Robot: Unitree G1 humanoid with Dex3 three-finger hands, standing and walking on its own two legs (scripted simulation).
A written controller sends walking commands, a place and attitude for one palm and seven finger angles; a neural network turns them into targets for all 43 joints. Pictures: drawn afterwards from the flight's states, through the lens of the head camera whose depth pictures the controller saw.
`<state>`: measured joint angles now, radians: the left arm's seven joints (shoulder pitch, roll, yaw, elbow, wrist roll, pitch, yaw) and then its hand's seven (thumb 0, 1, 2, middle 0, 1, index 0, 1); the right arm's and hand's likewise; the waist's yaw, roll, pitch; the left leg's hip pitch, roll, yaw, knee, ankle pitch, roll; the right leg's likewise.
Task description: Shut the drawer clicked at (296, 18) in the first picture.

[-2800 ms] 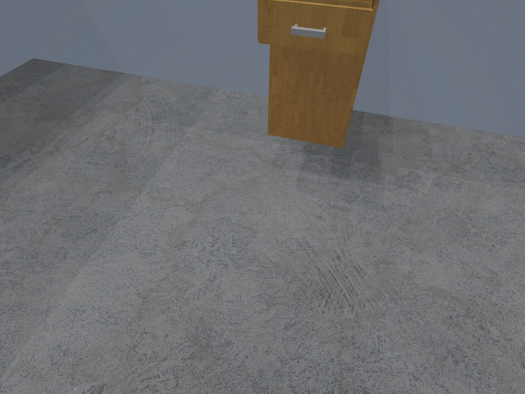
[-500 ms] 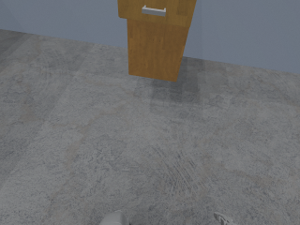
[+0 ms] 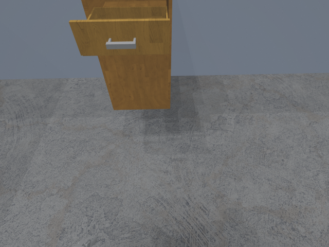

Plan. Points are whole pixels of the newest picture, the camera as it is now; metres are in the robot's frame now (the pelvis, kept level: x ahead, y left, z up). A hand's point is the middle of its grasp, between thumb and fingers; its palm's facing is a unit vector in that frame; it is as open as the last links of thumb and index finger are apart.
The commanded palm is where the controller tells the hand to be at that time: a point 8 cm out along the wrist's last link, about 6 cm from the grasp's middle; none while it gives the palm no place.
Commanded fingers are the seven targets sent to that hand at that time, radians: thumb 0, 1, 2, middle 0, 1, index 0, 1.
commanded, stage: walk to a spot facing it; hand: left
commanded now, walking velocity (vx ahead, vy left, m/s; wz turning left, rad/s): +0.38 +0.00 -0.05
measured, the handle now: (121, 42) +0.92 +0.22 +0.02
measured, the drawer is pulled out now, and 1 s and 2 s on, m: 0.30 0.30 0.30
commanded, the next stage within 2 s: turn to face it in 0.50 s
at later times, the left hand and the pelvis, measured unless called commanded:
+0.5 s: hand (90, 215) +0.24 +0.24 -0.17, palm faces -0.01 -0.99 -0.15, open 7.4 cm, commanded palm none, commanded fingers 0.00 0.90 0.90 -0.20 -0.30 -0.20 -0.30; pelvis +0.22 +0.06 +0.01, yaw -6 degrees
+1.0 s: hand (131, 143) +0.49 +0.15 -0.15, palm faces -0.09 -0.98 -0.16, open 7.3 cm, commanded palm none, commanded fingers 0.00 0.90 0.90 -0.20 -0.30 -0.20 -0.30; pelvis +0.36 +0.00 +0.00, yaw -5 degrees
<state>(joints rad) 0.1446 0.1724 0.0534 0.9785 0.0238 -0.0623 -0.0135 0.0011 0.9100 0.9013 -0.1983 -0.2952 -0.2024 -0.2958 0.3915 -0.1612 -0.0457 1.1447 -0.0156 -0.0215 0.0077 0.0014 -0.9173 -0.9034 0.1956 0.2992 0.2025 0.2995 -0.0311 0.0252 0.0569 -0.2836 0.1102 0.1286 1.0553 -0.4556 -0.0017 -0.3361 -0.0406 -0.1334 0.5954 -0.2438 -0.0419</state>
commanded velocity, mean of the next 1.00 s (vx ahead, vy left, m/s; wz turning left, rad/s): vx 0.17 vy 0.00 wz -0.05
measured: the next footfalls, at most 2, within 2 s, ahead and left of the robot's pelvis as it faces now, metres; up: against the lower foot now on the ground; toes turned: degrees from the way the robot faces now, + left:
left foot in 0.30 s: +0.27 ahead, +0.16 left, +0.00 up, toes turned +10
right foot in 0.76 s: +0.45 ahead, -0.11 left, +0.00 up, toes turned -18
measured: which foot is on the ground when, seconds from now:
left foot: up 0.00-0.28, down 0.30-0.76, up 0.78-1.00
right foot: down 0.00-0.30, up 0.32-0.74, down 0.76-1.00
